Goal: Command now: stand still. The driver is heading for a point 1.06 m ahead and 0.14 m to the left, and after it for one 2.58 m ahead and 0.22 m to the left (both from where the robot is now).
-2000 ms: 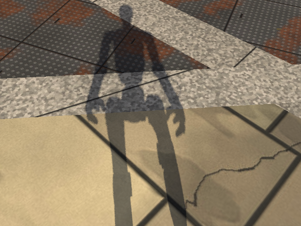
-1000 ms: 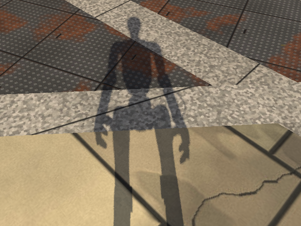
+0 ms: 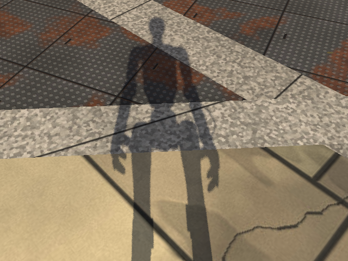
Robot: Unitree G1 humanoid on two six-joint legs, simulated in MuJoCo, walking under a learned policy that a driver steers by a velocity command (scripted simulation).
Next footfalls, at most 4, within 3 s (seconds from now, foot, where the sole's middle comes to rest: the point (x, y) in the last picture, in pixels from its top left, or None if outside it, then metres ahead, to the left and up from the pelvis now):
0.76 right None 0.40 -0.10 -0.77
1.22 left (151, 233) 0.61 0.12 -0.77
1.50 right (213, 254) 0.52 -0.11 -0.77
3.00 right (200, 149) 1.02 -0.09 -0.77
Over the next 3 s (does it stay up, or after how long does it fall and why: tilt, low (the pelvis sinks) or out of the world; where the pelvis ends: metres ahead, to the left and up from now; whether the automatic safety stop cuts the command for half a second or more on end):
stays up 0.82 0.02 -0.02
